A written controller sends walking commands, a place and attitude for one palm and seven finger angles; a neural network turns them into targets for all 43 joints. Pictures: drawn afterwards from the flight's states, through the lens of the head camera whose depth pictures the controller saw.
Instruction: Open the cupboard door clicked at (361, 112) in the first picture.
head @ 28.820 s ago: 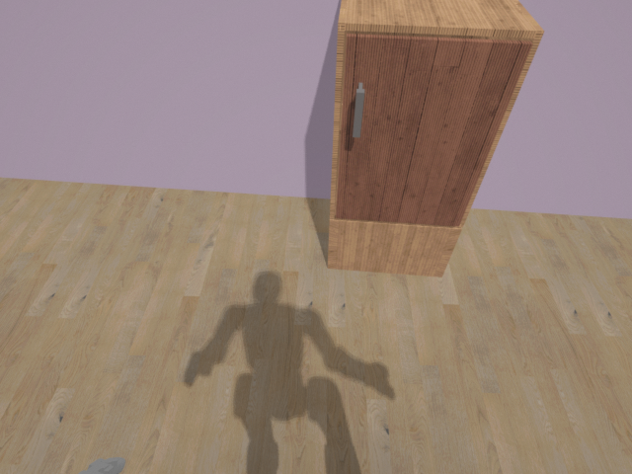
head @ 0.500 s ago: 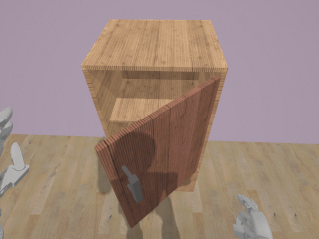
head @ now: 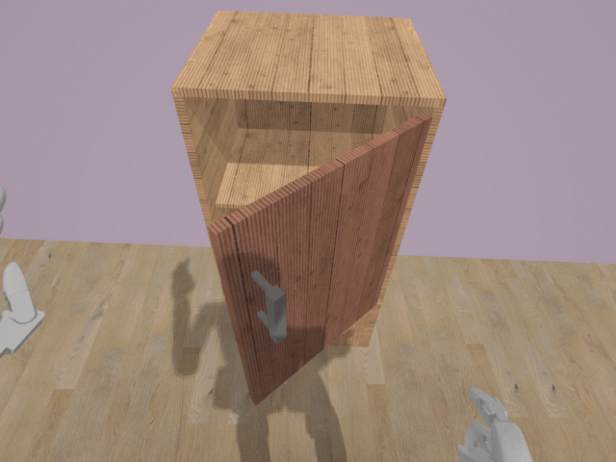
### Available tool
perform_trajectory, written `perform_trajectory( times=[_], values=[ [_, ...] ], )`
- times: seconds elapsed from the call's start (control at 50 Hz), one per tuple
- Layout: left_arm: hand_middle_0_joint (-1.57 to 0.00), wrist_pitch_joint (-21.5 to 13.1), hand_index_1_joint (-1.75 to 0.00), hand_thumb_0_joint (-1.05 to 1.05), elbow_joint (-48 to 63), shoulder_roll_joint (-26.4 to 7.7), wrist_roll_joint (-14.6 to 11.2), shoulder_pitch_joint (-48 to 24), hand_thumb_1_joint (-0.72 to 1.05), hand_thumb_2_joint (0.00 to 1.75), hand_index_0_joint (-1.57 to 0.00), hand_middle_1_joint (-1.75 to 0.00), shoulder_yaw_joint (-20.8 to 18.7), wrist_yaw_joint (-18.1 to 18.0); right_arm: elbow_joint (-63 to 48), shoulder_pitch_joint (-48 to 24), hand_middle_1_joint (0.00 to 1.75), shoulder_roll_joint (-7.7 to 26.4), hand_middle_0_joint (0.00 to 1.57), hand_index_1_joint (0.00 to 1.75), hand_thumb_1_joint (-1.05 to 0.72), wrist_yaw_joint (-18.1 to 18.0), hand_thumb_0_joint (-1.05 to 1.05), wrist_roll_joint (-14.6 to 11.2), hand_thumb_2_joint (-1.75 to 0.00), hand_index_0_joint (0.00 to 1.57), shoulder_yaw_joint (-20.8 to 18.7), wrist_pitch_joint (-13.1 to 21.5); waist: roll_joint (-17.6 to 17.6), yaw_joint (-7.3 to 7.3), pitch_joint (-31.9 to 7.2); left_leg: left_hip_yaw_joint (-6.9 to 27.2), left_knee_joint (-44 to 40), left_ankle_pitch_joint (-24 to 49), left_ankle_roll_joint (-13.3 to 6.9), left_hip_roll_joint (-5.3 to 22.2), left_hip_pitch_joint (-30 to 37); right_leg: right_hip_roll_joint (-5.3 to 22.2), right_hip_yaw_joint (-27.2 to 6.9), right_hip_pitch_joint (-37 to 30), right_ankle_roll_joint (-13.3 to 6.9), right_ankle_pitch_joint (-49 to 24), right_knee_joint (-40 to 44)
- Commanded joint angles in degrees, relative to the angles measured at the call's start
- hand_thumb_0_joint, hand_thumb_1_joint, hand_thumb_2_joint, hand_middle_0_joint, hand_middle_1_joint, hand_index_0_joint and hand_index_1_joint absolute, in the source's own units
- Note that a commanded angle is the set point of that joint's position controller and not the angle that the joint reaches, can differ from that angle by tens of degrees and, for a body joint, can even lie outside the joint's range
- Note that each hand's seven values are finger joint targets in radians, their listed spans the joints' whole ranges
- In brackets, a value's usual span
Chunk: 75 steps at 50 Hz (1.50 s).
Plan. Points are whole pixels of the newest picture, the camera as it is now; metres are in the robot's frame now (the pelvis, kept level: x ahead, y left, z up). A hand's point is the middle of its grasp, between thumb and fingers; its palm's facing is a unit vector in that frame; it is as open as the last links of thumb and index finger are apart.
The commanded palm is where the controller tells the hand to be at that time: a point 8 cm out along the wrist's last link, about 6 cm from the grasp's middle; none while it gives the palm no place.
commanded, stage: step back with the hand held close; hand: left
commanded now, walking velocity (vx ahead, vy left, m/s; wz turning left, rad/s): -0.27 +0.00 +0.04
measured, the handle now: (268, 307) +0.34 +0.09 -0.01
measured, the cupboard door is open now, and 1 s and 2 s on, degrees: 43 43 43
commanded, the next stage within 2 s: stop stepping back and stand still in 1.08 s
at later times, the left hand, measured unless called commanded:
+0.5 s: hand (40, 322) +0.19 +0.25 +0.18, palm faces +0.46 -0.74 -0.49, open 7.5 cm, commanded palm +0.12 +0.30 +0.19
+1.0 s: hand (88, 378) +0.15 +0.19 +0.18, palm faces +0.26 -0.83 -0.50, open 7.5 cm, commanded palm +0.07 +0.26 +0.19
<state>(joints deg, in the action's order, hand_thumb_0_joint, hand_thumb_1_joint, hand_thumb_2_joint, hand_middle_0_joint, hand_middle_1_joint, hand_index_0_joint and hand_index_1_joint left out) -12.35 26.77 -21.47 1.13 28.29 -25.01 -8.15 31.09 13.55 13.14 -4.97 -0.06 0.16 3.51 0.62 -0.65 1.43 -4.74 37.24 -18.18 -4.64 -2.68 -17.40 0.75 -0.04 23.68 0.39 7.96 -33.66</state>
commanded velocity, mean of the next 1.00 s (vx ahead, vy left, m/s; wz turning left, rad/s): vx -0.39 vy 0.00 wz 0.03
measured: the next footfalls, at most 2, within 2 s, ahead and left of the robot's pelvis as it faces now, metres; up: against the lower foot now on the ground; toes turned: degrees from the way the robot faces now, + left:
right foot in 0.84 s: -0.08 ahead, -0.13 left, +0.00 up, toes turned +2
left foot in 1.14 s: -0.07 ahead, +0.06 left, +0.00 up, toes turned -1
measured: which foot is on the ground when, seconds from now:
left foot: down 0.00-0.94, up 0.96-1.00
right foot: down 0.00-0.64, up 0.66-0.82, down 0.84-1.00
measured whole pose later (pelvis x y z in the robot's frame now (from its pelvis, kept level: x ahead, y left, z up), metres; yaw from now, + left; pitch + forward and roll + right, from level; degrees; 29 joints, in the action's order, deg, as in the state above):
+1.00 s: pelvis -0.08 -0.04 +0.02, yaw -2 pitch +4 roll -1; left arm -14.0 32.3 -26.0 -2.2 30.9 -23.3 -6.0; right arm 33.9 4.4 9.0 -2.7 0.0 1.3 4.9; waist 1.5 0.6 2.1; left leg -0.7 39.2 -17.0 -0.7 1.3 -28.6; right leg -5.1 -2.6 13.2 -2.3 16.6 -26.3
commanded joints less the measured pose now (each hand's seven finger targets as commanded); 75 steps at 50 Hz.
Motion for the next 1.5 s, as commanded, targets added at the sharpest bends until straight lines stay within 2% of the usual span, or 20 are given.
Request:
perform_trajectory(
  times=[0.0,0.32,0.48,0.54,0.6,0.64,0.7,0.8,0.88,0.92,0.96,1.02,1.08,1.12,1.16,1.18,1.24,1.32,1.4,1.48],
  values=[
    [-0.2,-4.1,-0.3,0.0,12.7,-11.5,0.2,-5.5,0.9,0.9,-0.2,-0.3,-7.1,-1.4,-9.1,-6.1,0.3,7.9,0.2,0.3,-0.9,-0.5,0.0,0.2,-0.9,0.2,-3.3,3.6,-2.2,0.85,-1.7,12.9,-17.3,-22.3,-2.3,9.4,-25.2,1.7,-8.3,-19.8,-0.8,3.3,-2.2],
    [-0.2,-6.1,-0.3,0.0,15.5,-12.5,0.0,-3.3,0.9,0.9,-0.2,-0.3,-10.3,-1.5,-8.4,-6.2,0.3,7.7,0.2,0.3,-0.9,0.0,0.0,0.5,-0.9,0.2,-3.9,4.3,-4.1,0.75,-5.0,15.3,-17.1,-18.7,-3.2,12.3,-33.0,0.1,-6.7,-26.0,-0.5,-9.1,-14.1],
    [-0.2,-6.4,-0.3,0.0,17.4,-14.1,-1.0,-1.5,0.9,0.9,-0.2,-0.3,-10.9,-1.3,-7.7,-5.8,0.3,6.9,0.2,0.3,-0.9,0.6,0.0,0.6,-0.9,0.2,-4.2,3.2,4.1,1.72,-6.7,11.4,-3.7,-17.0,0.2,5.1,-20.2,8.6,-18.7,-12.2,-4.9,-1.5,3.3],
    [-0.2,-7.0,-0.3,0.0,18.9,-14.3,-1.4,1.0,0.9,0.9,-0.2,-0.3,-11.4,-1.6,-7.6,-6.1,0.3,7.1,0.2,0.3,-0.9,0.7,0.0,0.6,-0.9,0.2,-4.2,3.2,-0.8,1.82,-8.1,13.4,-9.1,-15.3,-0.6,6.9,-18.5,5.3,-13.5,-11.6,-3.3,0.9,0.4],
    [-0.2,-7.8,-0.3,0.0,19.3,-13.0,-0.6,1.4,0.9,0.9,-0.2,-0.3,-12.5,-1.9,-7.7,-7.2,0.3,7.6,0.2,0.3,-0.9,-0.1,0.0,0.8,-0.9,0.2,-4.5,4.3,-11.6,1.09,-8.8,20.3,-22.5,-20.3,-4.4,16.3,-33.2,-3.2,-4.0,-26.6,0.4,-3.7,-18.8],
    [-0.2,-7.5,-0.3,0.0,18.1,-12.2,-0.7,-0.3,0.9,0.9,-0.2,-0.3,-11.7,-1.9,-6.7,-6.8,0.3,7.0,0.2,0.3,-0.9,-0.4,0.0,1.8,-0.9,0.2,-4.9,5.1,-10.0,1.36,-5.2,22.3,-23.5,-10.9,-5.9,19.7,-30.9,-5.6,-3.6,-21.1,0.8,8.5,-24.1],
    [-0.2,-7.6,-0.3,0.0,15.8,-10.0,-2.0,1.5,0.9,0.9,-0.2,-0.3,-8.1,-1.6,-3.9,-5.3,0.3,6.0,0.2,0.3,-0.9,0.2,0.0,2.1,-0.9,0.2,-4.8,6.8,-9.0,1.04,-5.9,19.5,-16.5,18.5,-4.3,19.2,-7.6,-3.8,-3.4,-6.8,-0.1,17.7,-11.5],
    [-0.2,-7.5,-0.3,0.0,16.1,-10.1,-2.4,-4.0,0.9,0.9,-0.2,-0.3,-3.2,-0.5,0.4,-6.3,0.3,6.3,0.2,0.3,-0.9,1.8,0.0,2.4,-0.9,0.2,-3.7,8.2,-11.8,0.73,-13.1,15.6,-11.3,51.3,-0.7,17.4,17.6,-2.9,-2.1,-3.3,-0.3,7.3,5.6],
    [-0.2,-5.6,-0.3,0.0,16.9,-14.1,-3.5,1.5,0.9,0.9,-0.2,-0.3,-7.4,-0.1,-3.6,-9.7,0.3,5.4,0.2,0.3,-0.9,1.9,0.0,1.1,-0.9,0.2,-3.5,5.2,-0.8,-0.02,-20.5,6.2,-5.0,38.3,2.1,11.2,14.8,2.7,-6.1,-11.6,0.0,-25.5,9.6],
    [-0.2,-4.5,-0.3,0.0,16.4,-16.3,-4.2,4.9,0.9,0.9,-0.2,-0.3,-9.9,0.0,-6.6,-11.3,0.3,4.1,0.2,0.3,-0.9,1.5,0.0,-0.5,-0.9,0.2,-2.9,3.8,10.8,-0.33,-17.5,1.8,4.9,4.7,4.3,2.9,-1.1,11.8,-11.7,-17.0,0.0,-51.0,11.3],
    [-0.2,-3.4,-0.3,0.0,14.3,-16.3,-4.4,10.0,0.9,0.9,-0.2,-0.3,-11.0,0.1,-7.1,-13.3,0.3,2.6,0.2,0.3,-0.9,1.0,0.0,-0.6,-0.9,0.2,-2.1,2.8,8.7,-1.39,-13.9,6.6,15.8,-9.8,4.4,0.6,-14.1,17.4,-14.8,-19.0,-4.3,-55.3,10.4],
    [-0.2,-1.7,-0.3,0.0,15.6,-15.2,-3.5,7.9,0.9,0.9,-0.2,-0.3,-9.4,-0.7,-6.5,-11.4,0.3,2.2,0.2,0.3,-0.9,-0.2,0.0,0.2,-0.9,0.2,-0.5,1.0,3.4,0.76,-11.6,4.1,8.0,-5.8,5.8,2.6,-11.4,13.2,-10.4,-18.3,-7.3,-52.1,8.5],
    [-0.2,-2.1,-0.3,0.0,17.1,-15.5,-3.1,5.2,0.9,0.9,-0.2,-0.3,-8.3,-1.2,-5.0,-10.1,0.3,3.9,0.2,0.3,-0.9,-1.7,0.0,0.5,-0.9,0.2,-1.5,0.9,-0.7,1.63,-10.3,4.6,-9.5,10.2,5.5,2.9,-2.7,7.8,-7.0,-17.7,-3.6,-44.7,6.9],
    [-0.2,-3.0,-0.3,0.0,18.2,-16.2,-3.0,5.4,0.9,0.9,-0.2,-0.3,-8.4,-0.8,-5.1,-7.8,0.3,6.4,0.2,0.3,-0.9,-1.5,0.0,-0.4,-0.9,0.2,-3.5,1.6,-6.4,0.65,-15.0,9.7,-15.8,41.7,2.8,10.0,7.9,0.7,-3.1,-15.0,1.1,-21.6,3.9],
    [-0.2,-3.4,-0.3,0.0,16.9,-16.9,-3.8,9.2,0.9,0.9,-0.2,-0.3,-9.7,-0.4,-5.2,-8.9,0.3,6.3,0.2,0.3,-0.9,-0.5,0.0,0.0,-0.9,0.2,-4.5,3.2,-13.2,-0.39,-17.7,15.3,-15.2,54.5,-0.9,16.5,13.5,-2.8,-2.3,-7.6,1.1,6.5,-3.5],
    [-0.2,-3.3,-0.3,0.0,19.3,-15.5,-4.0,10.2,0.9,0.9,-0.2,-0.3,-9.0,-0.2,-6.3,-7.9,0.3,6.0,0.2,0.3,-0.9,0.0,0.0,1.0,-0.9,0.2,-4.0,4.0,-16.7,-0.12,-17.3,18.0,-17.5,51.8,-1.5,18.5,10.8,-2.8,-2.2,-7.5,0.2,16.9,-8.8],
    [-0.2,-2.4,-0.3,0.0,19.6,-13.6,-3.6,9.7,0.9,0.9,-0.2,-0.3,-7.8,-1.3,-4.9,-5.2,0.3,6.1,0.2,0.3,-0.9,0.7,0.0,0.4,-0.9,0.2,-3.6,5.8,-9.6,0.57,-11.8,16.0,-18.3,30.0,-2.7,17.0,7.8,-1.8,-2.0,-6.5,0.3,17.2,-6.6],
    [-0.2,-1.2,-0.3,0.0,15.6,-13.3,-3.1,5.8,0.9,0.9,-0.2,-0.3,-7.2,-2.0,-5.3,-7.6,0.3,6.8,0.2,0.3,-0.9,-0.1,0.0,0.2,-0.9,0.2,-2.7,6.1,-6.8,1.7,-3.8,11.6,-21.3,-10.1,2.0,10.0,-7.0,-0.7,-1.3,-16.7,-0.8,13.5,12.3],
    [-0.2,-0.8,-0.3,0.0,11.4,-12.7,-2.8,-0.9,0.9,0.9,-0.2,-0.3,-5.3,-1.7,-2.7,-6.5,0.3,5.7,0.2,0.3,-0.9,-0.7,0.0,0.7,-0.9,0.2,-3.6,5.1,8.4,1.91,-2.7,5.0,10.8,-1.9,5.8,1.8,7.3,13.3,-18.4,10.3,-8.6,39.0,28.0],
    [-0.2,-0.8,-0.3,0.0,11.4,-12.0,-1.8,-6.9,0.9,0.9,-0.2,-0.3,-3.4,-2.2,-2.0,-6.0,0.3,4.7,0.2,0.3,-0.9,-1.1,0.0,1.1,-0.9,0.2,-1.8,5.1,3.7,2.87,-0.8,3.8,-1.0,-6.0,3.1,4.7,5.2,11.5,-9.2,6.6,-6.5,33.7,18.1]
  ],
)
